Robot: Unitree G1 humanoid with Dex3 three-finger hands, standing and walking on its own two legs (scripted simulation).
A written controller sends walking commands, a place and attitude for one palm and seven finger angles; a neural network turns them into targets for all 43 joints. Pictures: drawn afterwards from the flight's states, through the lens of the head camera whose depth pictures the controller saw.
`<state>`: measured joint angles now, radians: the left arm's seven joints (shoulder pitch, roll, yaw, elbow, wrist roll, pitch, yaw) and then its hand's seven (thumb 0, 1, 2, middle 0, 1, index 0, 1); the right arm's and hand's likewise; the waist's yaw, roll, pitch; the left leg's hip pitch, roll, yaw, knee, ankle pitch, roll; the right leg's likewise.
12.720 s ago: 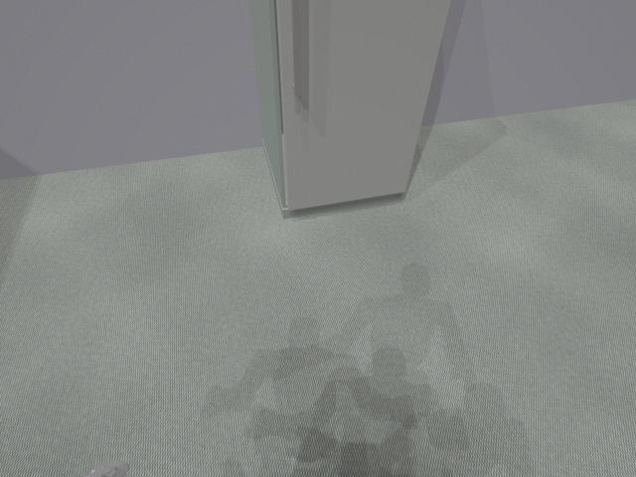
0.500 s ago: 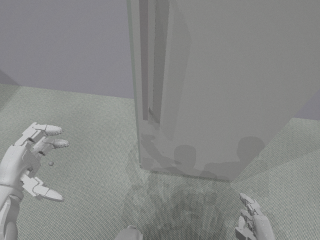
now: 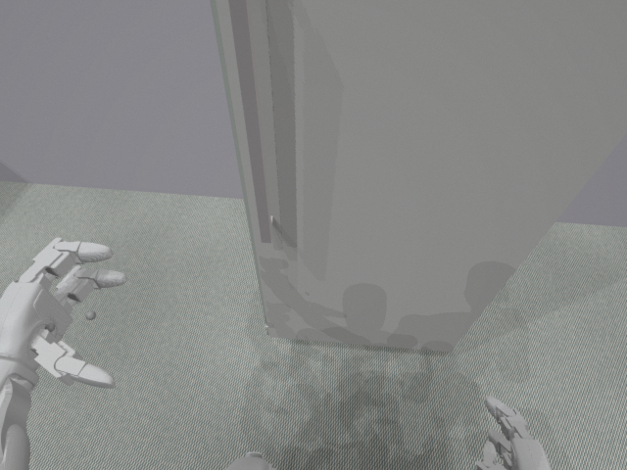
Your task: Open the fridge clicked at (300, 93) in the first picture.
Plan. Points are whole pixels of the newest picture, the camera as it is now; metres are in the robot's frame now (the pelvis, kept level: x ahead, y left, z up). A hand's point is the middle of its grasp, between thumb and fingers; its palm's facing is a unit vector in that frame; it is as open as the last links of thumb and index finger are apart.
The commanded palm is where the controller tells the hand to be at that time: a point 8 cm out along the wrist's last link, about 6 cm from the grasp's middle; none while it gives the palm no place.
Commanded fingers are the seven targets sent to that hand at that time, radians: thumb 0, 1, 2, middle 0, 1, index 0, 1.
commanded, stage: raise the hand to about handle height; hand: left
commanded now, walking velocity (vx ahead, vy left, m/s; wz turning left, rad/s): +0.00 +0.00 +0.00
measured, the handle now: (256, 118) +0.53 +0.12 +0.16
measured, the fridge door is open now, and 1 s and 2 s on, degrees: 0 0 0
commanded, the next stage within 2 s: move the hooked fingers beside the handle in 0.10 s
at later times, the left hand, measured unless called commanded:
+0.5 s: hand (129, 289) +0.30 +0.24 +0.08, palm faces -0.06 -1.00 -0.02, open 14.0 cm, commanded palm +0.28 +0.29 +0.08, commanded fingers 0.00 -0.50 0.30 -0.30 -1.20 -0.30 -1.20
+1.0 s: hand (170, 251) +0.36 +0.21 +0.07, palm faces -0.05 -1.00 -0.02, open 14.0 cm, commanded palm +0.34 +0.26 +0.07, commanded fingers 0.00 -0.50 0.30 -0.30 -1.20 -0.30 -1.20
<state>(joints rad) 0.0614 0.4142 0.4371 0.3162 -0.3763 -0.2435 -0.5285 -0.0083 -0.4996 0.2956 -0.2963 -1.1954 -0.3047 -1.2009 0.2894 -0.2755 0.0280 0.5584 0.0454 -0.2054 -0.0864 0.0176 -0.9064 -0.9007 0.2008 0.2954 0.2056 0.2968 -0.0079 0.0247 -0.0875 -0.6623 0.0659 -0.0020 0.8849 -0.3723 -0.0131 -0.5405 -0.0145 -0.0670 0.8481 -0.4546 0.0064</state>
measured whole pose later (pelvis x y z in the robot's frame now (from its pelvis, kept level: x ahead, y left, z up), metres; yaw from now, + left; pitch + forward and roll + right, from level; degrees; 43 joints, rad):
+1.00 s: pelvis +0.00 +0.00 +0.00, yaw -1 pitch +11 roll -1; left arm -0.30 0.36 0.31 0.59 -0.27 -0.29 -0.38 -0.01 -0.50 0.30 -0.30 -1.20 -0.30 -1.20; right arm 0.29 -0.26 0.03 0.60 0.04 -0.10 -0.07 0.02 -0.91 -0.90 0.20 0.30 0.21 0.30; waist -0.04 0.02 -0.08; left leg -0.70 0.06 0.01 0.89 -0.37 -0.02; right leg -0.60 -0.02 -0.05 0.88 -0.46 0.00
